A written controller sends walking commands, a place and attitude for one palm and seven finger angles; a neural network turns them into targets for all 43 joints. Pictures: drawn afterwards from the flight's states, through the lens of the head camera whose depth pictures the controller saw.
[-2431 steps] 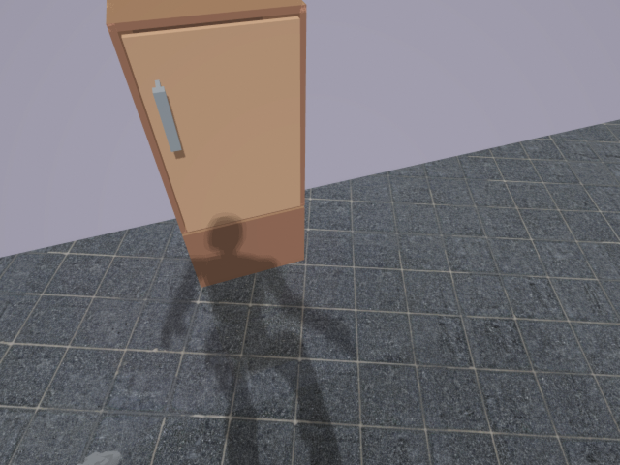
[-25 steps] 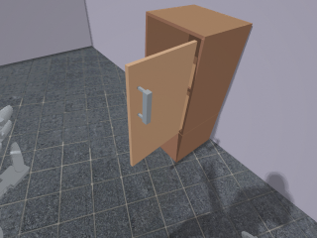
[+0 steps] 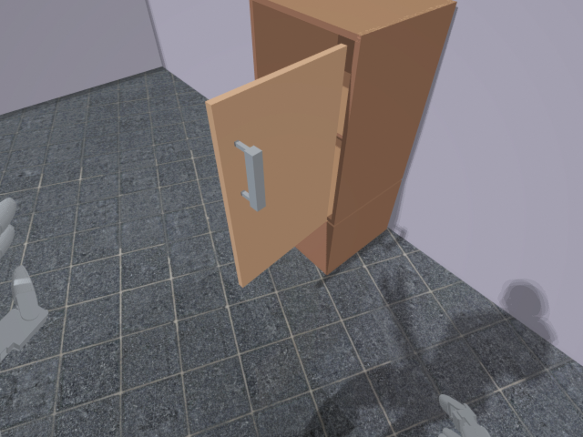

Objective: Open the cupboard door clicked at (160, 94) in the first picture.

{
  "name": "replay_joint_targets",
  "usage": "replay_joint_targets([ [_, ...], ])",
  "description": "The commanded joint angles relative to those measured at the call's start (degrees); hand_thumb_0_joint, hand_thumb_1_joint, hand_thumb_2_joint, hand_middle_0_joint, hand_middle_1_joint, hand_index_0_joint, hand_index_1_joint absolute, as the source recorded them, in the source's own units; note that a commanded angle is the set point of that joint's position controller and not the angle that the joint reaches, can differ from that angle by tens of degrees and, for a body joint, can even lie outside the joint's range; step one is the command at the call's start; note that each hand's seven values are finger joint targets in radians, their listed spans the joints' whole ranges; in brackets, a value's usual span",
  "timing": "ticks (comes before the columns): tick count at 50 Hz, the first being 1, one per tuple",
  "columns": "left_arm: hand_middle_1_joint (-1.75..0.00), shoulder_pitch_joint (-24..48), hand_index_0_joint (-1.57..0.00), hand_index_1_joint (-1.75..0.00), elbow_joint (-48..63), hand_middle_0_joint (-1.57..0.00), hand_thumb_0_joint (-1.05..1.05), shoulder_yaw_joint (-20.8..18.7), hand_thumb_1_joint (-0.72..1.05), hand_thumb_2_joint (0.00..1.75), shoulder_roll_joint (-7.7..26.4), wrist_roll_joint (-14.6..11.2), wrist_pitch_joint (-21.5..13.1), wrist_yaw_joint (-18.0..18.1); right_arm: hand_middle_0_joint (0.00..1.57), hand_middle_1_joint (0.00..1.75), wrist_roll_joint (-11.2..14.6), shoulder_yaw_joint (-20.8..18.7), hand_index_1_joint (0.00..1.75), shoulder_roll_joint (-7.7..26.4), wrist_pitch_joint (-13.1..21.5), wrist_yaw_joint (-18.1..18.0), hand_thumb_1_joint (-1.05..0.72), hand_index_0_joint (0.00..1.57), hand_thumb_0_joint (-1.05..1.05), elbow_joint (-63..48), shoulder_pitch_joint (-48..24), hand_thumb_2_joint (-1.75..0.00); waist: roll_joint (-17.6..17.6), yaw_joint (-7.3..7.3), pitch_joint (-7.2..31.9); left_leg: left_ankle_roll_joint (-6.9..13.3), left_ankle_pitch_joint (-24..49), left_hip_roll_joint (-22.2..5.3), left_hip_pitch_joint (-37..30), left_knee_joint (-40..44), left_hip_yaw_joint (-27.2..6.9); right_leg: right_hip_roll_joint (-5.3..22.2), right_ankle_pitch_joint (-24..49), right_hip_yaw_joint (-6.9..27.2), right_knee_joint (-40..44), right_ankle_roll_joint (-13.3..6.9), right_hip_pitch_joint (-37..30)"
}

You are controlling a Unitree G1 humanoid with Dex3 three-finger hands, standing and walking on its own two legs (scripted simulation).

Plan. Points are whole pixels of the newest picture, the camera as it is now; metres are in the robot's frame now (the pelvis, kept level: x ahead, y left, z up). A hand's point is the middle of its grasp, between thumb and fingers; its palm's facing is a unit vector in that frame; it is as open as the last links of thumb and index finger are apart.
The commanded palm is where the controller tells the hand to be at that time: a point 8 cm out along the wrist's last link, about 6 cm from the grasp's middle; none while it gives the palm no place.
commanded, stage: stop stepping back and stand still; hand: left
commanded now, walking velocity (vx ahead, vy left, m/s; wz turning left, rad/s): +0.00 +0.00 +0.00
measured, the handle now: (248, 175) +0.61 +0.13 -0.01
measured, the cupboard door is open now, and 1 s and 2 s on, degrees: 94 94 94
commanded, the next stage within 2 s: let the arm hang, fingers relaxed in 0.28 s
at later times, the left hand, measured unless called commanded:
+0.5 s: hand (93, 362) +0.21 +0.28 +0.00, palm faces +0.16 -0.86 -0.49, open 7.4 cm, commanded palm none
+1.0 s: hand out of the picture -0.07 +0.19 -0.17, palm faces +0.05 -0.97 -0.22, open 7.3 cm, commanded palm none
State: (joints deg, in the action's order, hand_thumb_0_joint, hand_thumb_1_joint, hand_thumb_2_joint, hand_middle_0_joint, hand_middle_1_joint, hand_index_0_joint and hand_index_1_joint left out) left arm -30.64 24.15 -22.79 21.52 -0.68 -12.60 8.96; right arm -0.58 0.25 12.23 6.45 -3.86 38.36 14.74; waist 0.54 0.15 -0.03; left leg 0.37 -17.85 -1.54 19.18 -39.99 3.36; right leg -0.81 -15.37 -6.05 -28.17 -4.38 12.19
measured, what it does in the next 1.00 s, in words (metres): steps on the spot: left foot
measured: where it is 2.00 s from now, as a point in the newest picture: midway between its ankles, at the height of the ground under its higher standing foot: outside the picture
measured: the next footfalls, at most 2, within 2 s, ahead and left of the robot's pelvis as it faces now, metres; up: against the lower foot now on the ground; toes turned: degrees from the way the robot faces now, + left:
left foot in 0.06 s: +0.07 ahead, +0.14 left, +0.00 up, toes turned +3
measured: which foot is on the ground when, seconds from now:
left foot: up 0.00-0.04, down 0.06-1.00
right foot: down 0.00-1.00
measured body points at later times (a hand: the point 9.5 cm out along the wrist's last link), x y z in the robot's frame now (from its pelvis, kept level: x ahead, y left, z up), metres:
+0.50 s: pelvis +0.00 +0.02 -0.01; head +0.01 -0.01 +0.44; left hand +0.20 +0.32 +0.03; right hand +0.17 -0.22 -0.12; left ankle +0.03 +0.13 -0.74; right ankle +0.00 -0.07 -0.74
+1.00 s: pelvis -0.01 +0.01 +0.00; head +0.01 +0.00 +0.45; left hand -0.07 +0.24 -0.15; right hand -0.05 -0.20 -0.16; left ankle +0.03 +0.13 -0.74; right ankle +0.00 -0.07 -0.74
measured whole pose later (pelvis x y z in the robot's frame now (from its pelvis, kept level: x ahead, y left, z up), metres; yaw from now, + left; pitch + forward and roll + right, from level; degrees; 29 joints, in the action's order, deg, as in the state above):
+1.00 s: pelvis -0.01 +0.01 +0.00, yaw +1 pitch -2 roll +0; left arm -20.5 -67.3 -0.4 9.5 0.4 0.8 1.7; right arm -1.3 0.5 7.4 -2.3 -1.3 65.6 19.3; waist -1.0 0.1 -3.7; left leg -0.4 -9.6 -1.4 12.9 -24.5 1.4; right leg -1.2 -12.5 -7.5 -23.7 -3.6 9.5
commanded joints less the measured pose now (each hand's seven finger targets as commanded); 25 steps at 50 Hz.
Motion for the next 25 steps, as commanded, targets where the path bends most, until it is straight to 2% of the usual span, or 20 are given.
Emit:
replay_joint_targets([
  [1, -0.3, 3.4, -0.2, -0.3, 14.2, -0.2, 0.0, -7.1, 0.9, 0.9, 11.5, -0.9, -3.8, 1.5, 0.2, 0.3, 0.2, -2.3, 0.3, 6.4, 4.0, -0.9, -0.9, 0.2, 0.0, -10.0, -6.9, -0.9, -1.5, -0.18, 2.1, 1.5, 9.1, -1.6, -7.7, 17.1, -2.9, 10.1, 6.6, 11.9, 7.8, 1.8, -1.0],
  [2, -0.3, 3.6, -0.2, -0.3, 15.3, -0.2, 0.0, -7.4, 0.9, 0.9, 12.0, -1.0, -3.8, 1.5, 0.2, 0.3, 0.3, -2.8, 0.3, 7.2, 4.0, -0.8, -0.9, 0.2, 0.0, -10.6, -7.3, -0.9, -4.6, -0.74, 2.6, 2.3, 13.7, -4.6, -9.0, 17.6, -5.7, 7.4, 7.0, 10.7, 5.7, 3.4, -0.8],
  [3, -0.3, 3.9, -0.2, -0.3, 16.4, -0.2, 0.0, -7.6, 0.9, 0.9, 12.5, -1.0, -3.8, 1.4, 0.2, 0.3, 0.6, -3.2, 0.3, 7.9, 3.8, -0.8, -0.9, 0.2, 0.0, -11.1, -7.5, -0.9, -5.6, -1.02, 3.7, 2.8, 17.1, -6.3, -9.6, 16.9, -7.9, 5.7, 8.0, 10.3, 4.4, 4.3, -1.0],
  [4, -0.3, 0.9, -0.2, -0.3, 12.7, -0.2, 0.0, -8.6, 0.9, 0.9, 12.7, -0.9, -3.2, 1.2, 0.2, 0.3, 0.5, -3.0, 0.3, 7.3, 3.9, -0.9, -0.9, 0.2, 0.0, -10.6, -6.9, -0.9, -5.9, -0.59, 3.5, 2.6, 18.2, -5.9, -8.7, 16.7, -7.0, 4.6, 9.7, 9.6, 4.3, 4.3, -0.9],
  [6, -0.3, 1.5, -0.2, -0.3, 13.4, -0.2, 0.0, -7.7, 0.9, 0.9, 11.9, -0.7, -3.2, 0.9, 0.2, 0.3, 0.7, -2.3, 0.3, 6.8, 3.6, -0.8, -0.9, 0.2, 0.0, -10.9, -6.9, -0.9, -7.2, -0.2, 3.9, 1.9, 21.3, -5.3, -6.8, 17.0, -6.5, 4.0, 14.3, 8.3, 3.1, 4.2, -3.7],
  [10, -0.3, -0.1, -0.2, -0.3, 13.1, -0.2, 0.0, -8.0, 0.9, 0.9, 12.2, -1.3, -2.6, 0.8, 0.2, 0.3, 0.8, -2.6, 0.3, 6.7, 3.5, -0.7, -0.9, 0.2, 0.0, -11.5, -7.0, -0.9, -2.5, -0.09, 6.3, 0.9, 20.3, -3.9, -7.1, 15.2, -4.8, 5.0, 18.4, 9.2, 4.7, 3.8, -5.7],
  [11, -0.3, -0.5, -0.2, -0.3, 13.2, -0.2, 0.0, -7.3, 0.9, 0.9, 11.4, -1.4, -2.4, 0.7, 0.2, 0.3, 0.8, -2.6, 0.3, 6.8, 3.3, -0.6, -0.9, 0.2, 0.0, -11.7, -6.8, -0.9, -3.5, 0.03, 6.7, 0.7, 20.0, -3.6, -7.2, 15.1, -4.4, 5.2, 18.8, 9.1, 4.9, 3.6, -6.0],
  [13, -0.3, -1.7, -0.2, -0.3, 13.5, -0.2, 0.0, -8.1, 0.9, 0.9, 12.2, -1.7, -2.2, 0.8, 0.2, 0.3, 0.7, -2.5, 0.3, 6.7, 3.0, -0.5, -0.9, 0.2, 0.0, -12.1, -7.1, -0.9, -3.3, -0.06, 7.1, 0.7, 19.3, -3.4, -7.4, 15.4, -4.4, 5.1, 18.5, 9.3, 5.5, 3.6, -5.8],
  [18, -0.3, -0.8, -0.2, -0.3, 13.3, -0.2, 0.0, -7.8, 0.9, 0.9, 12.1, -2.0, -1.5, 0.7, 0.2, 0.3, 0.5, -2.0, 0.3, 6.7, 2.4, -0.7, -0.9, 0.2, 0.0, -12.3, -7.5, -0.9, -4.0, 0.03, 4.6, 0.5, 14.6, -3.0, -6.4, 17.3, -4.8, 4.5, 12.5, 9.0, 7.9, 3.7, -3.7],
  [19, -0.3, 5.7, -0.2, -0.3, -30.5, -0.2, 0.0, 19.0, 0.9, 0.9, 0.8, 1.5, 4.7, -6.5, 0.2, 0.3, 1.6, -4.1, 0.3, 12.4, 6.3, 4.3, -0.9, 0.2, 0.0, 1.4, -11.4, -0.9, -5.0, 3.03, 0.3, 0.6, 22.5, -5.9, -3.9, 11.2, -6.9, 6.1, 11.9, 3.7, -0.9, 2.8, 5.9],
  [20, -0.3, 7.0, -0.2, -0.3, -32.5, -0.2, 0.0, 16.1, 0.9, 0.9, 1.3, 2.2, 10.1, -8.4, 0.2, 0.3, 0.8, -4.8, 0.3, 15.5, 1.4, 4.6, -0.9, 0.2, 0.0, 2.3, -6.8, -0.9, -5.2, 1.11, 2.6, 1.9, 24.2, -7.4, -1.9, 14.0, -8.4, 6.7, 8.9, 6.4, -0.7, 2.4, 4.2],
  [21, -0.3, 7.4, -0.2, -0.3, -34.8, -0.2, 0.0, 16.0, 0.9, 0.9, 0.5, 2.6, 11.2, -8.7, 0.2, 0.3, 0.3, -4.3, 0.3, 13.5, -0.5, 4.3, -0.9, 0.2, 0.0, 2.1, -6.1, -0.9, -3.7, 0.6, 4.3, 3.7, 22.1, -8.3, 0.1, 14.4, -10.0, 5.2, 5.8, 5.1, -3.2, 2.3, 2.4],
  [22, -0.3, 8.6, -0.2, -0.3, -37.5, -0.2, 0.0, 16.5, 0.9, 0.9, 0.4, 2.6, 11.4, -8.9, 0.2, 0.3, 0.0, -3.5, 0.3, 13.1, -1.6, 4.1, -0.9, 0.2, 0.0, 1.7, -6.6, -0.9, -0.9, -0.12, 4.3, 4.9, 20.8, -8.4, 2.2, 14.8, -11.4, 4.6, 4.9, 5.3, -4.2, 2.2, 0.8],
  [23, -0.3, 9.8, -0.2, -0.3, -40.7, -0.2, 0.0, 16.9, 0.9, 0.9, 0.9, 2.7, 11.4, -8.9, 0.2, 0.3, -0.3, -3.0, 0.3, 13.0, -2.2, 4.1, -0.9, 0.2, 0.0, 1.9, -7.4, -0.9, 2.8, -0.59, 4.8, 4.9, 19.6, -7.9, 2.5, 14.4, -11.8, 4.8, 5.5, 6.0, -3.1, 1.9, -0.8],
  [24, -0.3, 11.3, -0.2, -0.3, -44.3, -0.2, 0.0, 17.2, 0.9, 0.9, 1.6, 2.9, 11.0, -8.9, 0.2, 0.3, -0.5, -2.8, 0.3, 12.5, -2.6, 4.1, -0.9, 0.2, 0.0, 2.6, -7.3, -0.9, 7.2, -0.79, 6.7, 3.8, 19.5, -6.3, 0.3, 13.2, -10.4, 5.9, 8.1, 7.4, -1.0, 1.3, -1.9],
  [25, -0.3, 13.1, -0.2, -0.3, -48.0, -0.2, 0.0, 17.6, 0.9, 0.9, 2.1, 2.9, 11.0, -8.8, 0.2, 0.3, -0.5, -2.7, 0.3, 12.3, -3.2, 4.0, -0.9, 0.2, 0.0, 3.6, -7.1, -0.9, 9.2, -0.37, 6.5, 3.0, 17.7, -4.7, -1.2, 12.0, -9.1, 7.8, 10.0, 8.7, 1.1, 0.6, -1.4],
])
